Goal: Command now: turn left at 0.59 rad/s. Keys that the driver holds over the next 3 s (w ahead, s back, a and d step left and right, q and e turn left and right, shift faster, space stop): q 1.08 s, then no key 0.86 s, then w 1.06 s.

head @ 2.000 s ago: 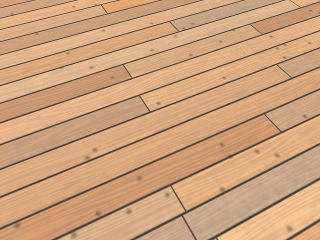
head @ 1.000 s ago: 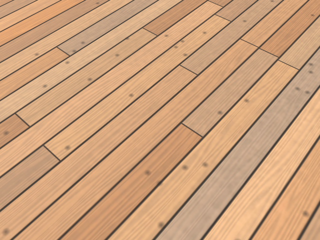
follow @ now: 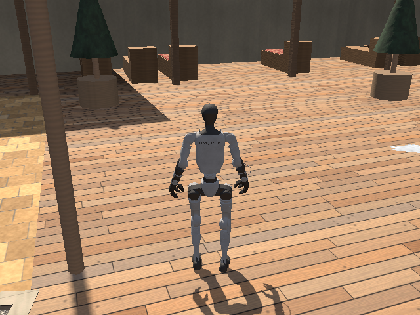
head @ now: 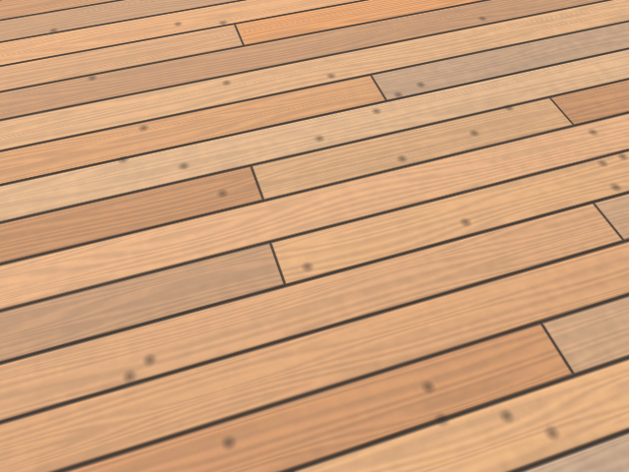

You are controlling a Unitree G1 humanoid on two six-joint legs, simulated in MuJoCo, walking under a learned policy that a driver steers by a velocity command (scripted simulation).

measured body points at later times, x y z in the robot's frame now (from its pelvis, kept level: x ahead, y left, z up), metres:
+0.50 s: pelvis +0.01 +0.01 +0.00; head +0.04 +0.02 +0.45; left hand +0.08 +0.32 -0.10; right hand +0.18 -0.24 -0.11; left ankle -0.01 +0.10 -0.74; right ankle +0.06 -0.11 -0.71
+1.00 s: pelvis +0.00 +0.00 +0.00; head +0.03 +0.03 +0.45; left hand -0.07 +0.30 -0.12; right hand +0.28 -0.13 -0.11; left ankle -0.06 +0.08 -0.73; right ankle +0.06 -0.09 -0.74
